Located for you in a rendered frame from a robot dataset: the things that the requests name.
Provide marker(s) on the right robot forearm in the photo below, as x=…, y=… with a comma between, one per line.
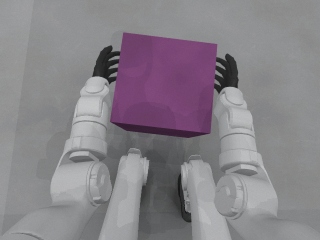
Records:
x=237, y=137

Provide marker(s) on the left robot hand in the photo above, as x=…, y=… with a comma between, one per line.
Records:
x=101, y=68

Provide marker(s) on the left robot thigh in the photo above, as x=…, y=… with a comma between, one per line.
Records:
x=121, y=221

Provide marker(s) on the right robot hand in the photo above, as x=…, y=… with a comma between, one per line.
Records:
x=230, y=73

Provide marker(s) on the robot right upper arm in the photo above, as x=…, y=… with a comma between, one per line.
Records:
x=250, y=205

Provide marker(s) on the left robot forearm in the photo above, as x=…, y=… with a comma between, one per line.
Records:
x=89, y=125

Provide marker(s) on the carton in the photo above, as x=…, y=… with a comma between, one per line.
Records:
x=164, y=86

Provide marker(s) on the left robot shin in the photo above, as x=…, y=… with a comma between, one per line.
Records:
x=132, y=151

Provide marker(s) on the robot left upper arm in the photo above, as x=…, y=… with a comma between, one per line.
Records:
x=77, y=190

